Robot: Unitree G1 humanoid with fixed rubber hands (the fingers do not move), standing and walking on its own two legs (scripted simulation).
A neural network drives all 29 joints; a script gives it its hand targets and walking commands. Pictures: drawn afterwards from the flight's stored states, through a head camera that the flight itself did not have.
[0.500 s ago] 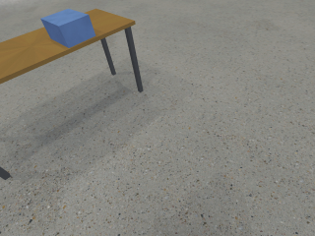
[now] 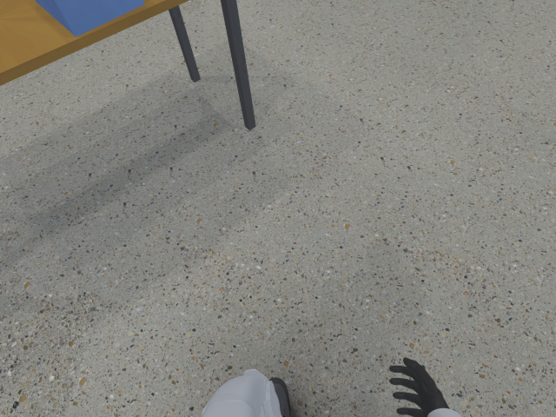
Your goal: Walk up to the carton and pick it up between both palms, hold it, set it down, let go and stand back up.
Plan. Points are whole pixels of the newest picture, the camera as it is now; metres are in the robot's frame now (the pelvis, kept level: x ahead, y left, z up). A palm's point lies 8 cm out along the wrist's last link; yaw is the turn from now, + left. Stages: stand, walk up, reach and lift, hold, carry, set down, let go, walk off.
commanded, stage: walk up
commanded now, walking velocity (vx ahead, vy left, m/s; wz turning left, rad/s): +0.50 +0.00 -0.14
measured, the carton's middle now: out of the picture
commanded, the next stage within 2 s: none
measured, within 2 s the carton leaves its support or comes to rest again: neither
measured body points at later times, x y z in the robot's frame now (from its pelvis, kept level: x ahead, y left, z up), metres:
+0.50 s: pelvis +0.33 -0.10 +0.02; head +0.42 -0.12 +0.46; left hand +0.49 +0.10 -0.12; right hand +0.22 -0.28 -0.13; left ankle +0.11 +0.04 -0.63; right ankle +0.42 -0.18 -0.70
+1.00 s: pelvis +0.51 -0.06 +0.04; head +0.52 -0.10 +0.48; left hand +0.34 +0.15 -0.09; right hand +0.70 -0.23 -0.11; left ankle +0.58 +0.14 -0.62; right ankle +0.42 -0.19 -0.70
